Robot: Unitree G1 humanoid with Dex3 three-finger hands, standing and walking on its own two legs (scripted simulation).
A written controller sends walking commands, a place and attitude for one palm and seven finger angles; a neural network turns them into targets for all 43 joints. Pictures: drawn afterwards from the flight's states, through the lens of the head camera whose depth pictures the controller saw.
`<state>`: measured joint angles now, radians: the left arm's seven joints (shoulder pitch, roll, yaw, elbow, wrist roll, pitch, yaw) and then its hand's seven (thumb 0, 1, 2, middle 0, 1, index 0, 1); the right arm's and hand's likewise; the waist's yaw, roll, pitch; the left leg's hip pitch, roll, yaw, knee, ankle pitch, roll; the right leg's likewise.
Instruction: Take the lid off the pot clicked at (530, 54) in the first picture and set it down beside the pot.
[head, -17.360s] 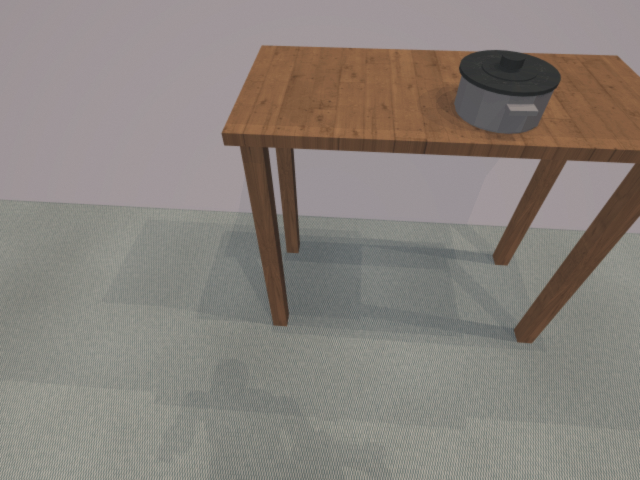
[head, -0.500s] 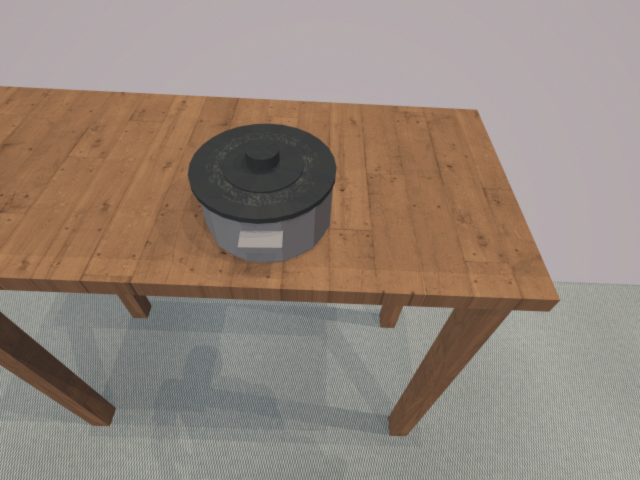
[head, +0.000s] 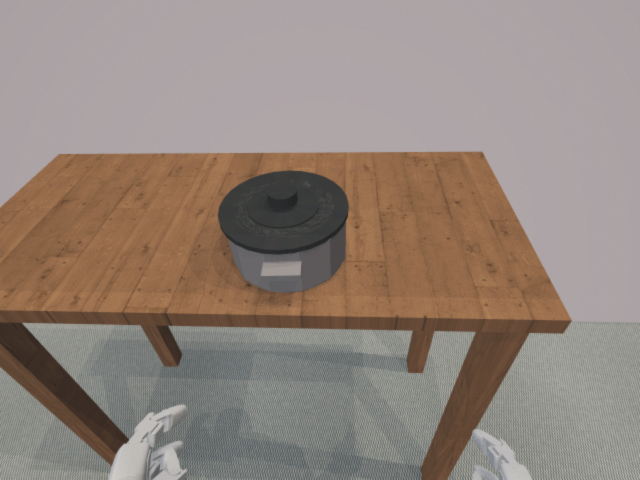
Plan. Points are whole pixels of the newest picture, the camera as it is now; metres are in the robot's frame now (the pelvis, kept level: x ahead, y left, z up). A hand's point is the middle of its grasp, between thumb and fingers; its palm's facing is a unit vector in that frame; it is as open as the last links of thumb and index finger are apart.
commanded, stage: lift the closed hand beside the body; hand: left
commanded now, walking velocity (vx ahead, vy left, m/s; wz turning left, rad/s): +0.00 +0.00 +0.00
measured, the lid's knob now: (282, 195) +0.46 +0.09 +0.15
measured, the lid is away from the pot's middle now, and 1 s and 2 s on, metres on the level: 0.01 0.01 0.01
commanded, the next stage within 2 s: raise the hand higher, near the body in 0.40 s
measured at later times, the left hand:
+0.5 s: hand (117, 474) +0.12 +0.21 +0.07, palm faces +0.31 -0.87 -0.38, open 3.1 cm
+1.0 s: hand (100, 411) +0.15 +0.21 +0.14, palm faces +0.35 -0.83 -0.44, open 3.1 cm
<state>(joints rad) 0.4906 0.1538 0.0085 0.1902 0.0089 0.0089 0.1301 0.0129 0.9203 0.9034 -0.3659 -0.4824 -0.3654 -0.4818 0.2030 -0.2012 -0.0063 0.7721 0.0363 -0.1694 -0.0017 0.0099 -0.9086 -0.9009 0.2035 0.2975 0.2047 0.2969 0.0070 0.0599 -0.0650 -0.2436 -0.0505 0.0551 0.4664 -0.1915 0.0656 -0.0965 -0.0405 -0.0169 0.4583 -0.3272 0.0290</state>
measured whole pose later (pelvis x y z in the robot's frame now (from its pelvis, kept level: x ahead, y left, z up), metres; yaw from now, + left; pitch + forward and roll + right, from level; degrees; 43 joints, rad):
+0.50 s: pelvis -0.02 -0.03 +0.00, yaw +1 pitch -5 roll -1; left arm 0.69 0.29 0.18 -0.34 -0.04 -0.06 0.07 0.02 0.90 0.90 -1.24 -1.44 -1.24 -1.44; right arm 0.21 -0.20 0.03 0.58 0.01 -0.12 -0.06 0.01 -0.90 -0.90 0.21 0.30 0.21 0.30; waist 0.07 0.05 0.02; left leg -0.21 0.00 0.02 0.46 -0.17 0.03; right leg -0.03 0.02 -0.05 0.41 -0.29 -0.01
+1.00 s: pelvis +0.00 -0.03 +0.00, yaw +0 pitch -5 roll -1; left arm 0.68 0.33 0.26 -0.53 -0.04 -0.12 0.08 0.02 0.89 0.90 -1.31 -1.50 -1.31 -1.50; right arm 0.17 -0.22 0.00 0.59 0.01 -0.16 -0.07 0.01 -0.90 -0.90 0.20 0.30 0.21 0.30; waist 0.08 0.06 0.01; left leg -0.18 0.00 0.04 0.45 -0.19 0.03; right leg -0.01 0.01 -0.03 0.39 -0.30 -0.01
